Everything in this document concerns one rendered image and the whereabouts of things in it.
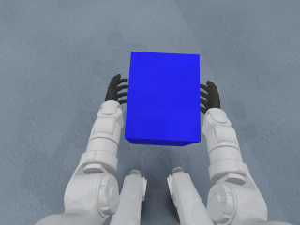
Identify robot left thigh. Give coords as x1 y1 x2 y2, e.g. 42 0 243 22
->
110 174 147 225

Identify robot right hand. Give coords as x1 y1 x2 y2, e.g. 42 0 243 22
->
200 81 221 115

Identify left robot upper arm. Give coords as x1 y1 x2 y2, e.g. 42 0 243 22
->
35 172 120 225

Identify carton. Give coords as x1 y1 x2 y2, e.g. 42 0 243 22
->
124 52 201 146

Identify right robot upper arm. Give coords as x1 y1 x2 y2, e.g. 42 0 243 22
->
206 181 292 225

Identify robot right forearm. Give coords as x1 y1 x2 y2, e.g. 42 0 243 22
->
202 108 268 216

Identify robot left forearm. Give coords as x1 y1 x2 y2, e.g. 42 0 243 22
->
64 100 124 207

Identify robot left hand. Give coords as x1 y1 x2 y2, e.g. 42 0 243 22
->
105 74 128 105

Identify right robot foot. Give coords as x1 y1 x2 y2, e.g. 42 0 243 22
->
169 190 181 224

